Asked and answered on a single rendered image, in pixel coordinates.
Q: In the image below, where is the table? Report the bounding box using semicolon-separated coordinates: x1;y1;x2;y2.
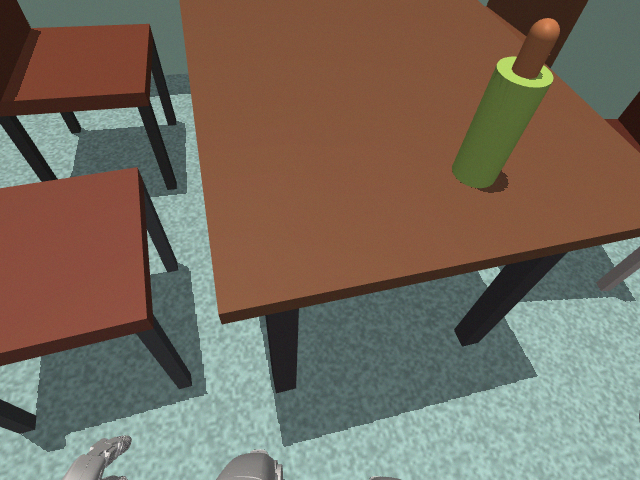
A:
179;0;640;393

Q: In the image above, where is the left robot hand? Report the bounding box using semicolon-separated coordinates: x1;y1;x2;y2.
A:
62;435;132;480

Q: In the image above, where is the bottle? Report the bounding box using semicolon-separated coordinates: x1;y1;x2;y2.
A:
452;18;560;188

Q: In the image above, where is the chair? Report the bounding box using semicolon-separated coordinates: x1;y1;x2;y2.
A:
485;0;588;68
596;91;640;291
0;0;177;190
0;167;192;434

